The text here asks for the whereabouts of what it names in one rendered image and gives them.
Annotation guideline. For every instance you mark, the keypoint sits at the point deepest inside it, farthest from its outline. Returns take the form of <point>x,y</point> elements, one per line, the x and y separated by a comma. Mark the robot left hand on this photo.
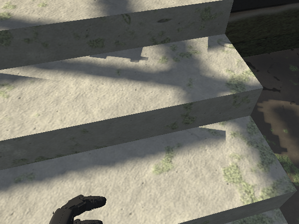
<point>75,207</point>

